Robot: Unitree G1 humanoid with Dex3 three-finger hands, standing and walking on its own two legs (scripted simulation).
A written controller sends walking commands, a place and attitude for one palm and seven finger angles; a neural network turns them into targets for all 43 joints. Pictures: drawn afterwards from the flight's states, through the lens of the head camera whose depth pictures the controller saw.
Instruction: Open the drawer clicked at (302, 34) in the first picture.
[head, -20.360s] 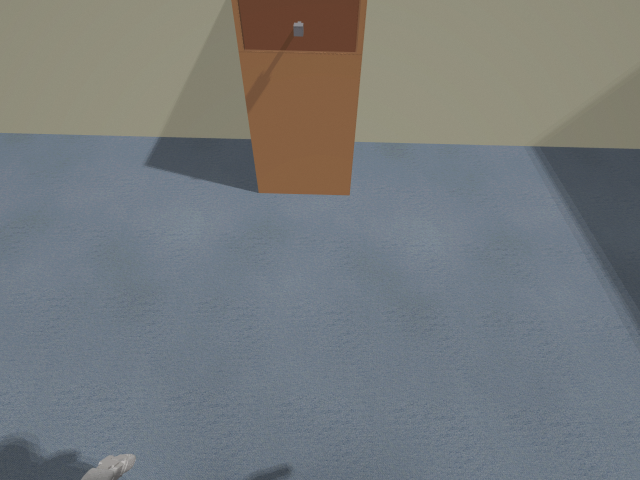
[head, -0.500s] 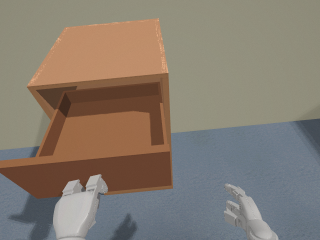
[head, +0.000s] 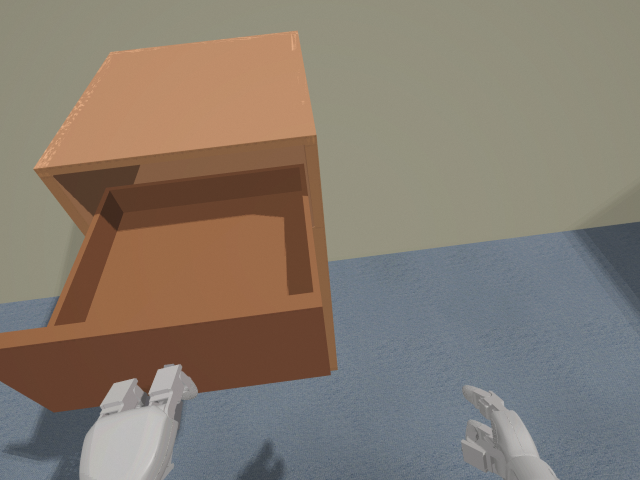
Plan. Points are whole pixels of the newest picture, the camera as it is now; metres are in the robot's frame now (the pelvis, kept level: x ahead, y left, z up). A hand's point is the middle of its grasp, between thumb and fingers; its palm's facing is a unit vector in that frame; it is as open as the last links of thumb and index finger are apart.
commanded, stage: open the thumb to release the handle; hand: left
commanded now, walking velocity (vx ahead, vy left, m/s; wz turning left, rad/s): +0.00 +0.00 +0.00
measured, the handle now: (165, 397) +0.20 +0.21 +0.03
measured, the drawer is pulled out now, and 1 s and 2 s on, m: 0.30 0.30 0.30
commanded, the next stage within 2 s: lift the hand off the handle in 0.54 s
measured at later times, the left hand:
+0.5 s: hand (159, 441) +0.16 +0.21 +0.02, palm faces +0.03 -0.13 -0.99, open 11.3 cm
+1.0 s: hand (161, 432) +0.17 +0.21 +0.02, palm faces +0.06 -0.11 -0.99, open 13.4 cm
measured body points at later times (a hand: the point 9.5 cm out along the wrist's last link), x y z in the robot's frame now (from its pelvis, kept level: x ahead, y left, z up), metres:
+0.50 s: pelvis -0.01 -0.01 +0.01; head +0.00 -0.05 +0.46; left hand +0.15 +0.21 +0.07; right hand +0.23 -0.21 -0.07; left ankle -0.02 +0.11 -0.70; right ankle +0.00 -0.08 -0.70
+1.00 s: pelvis -0.01 +0.00 +0.01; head +0.00 -0.04 +0.46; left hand +0.16 +0.21 +0.07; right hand +0.22 -0.20 -0.09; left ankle -0.02 +0.11 -0.70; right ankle +0.00 -0.08 -0.70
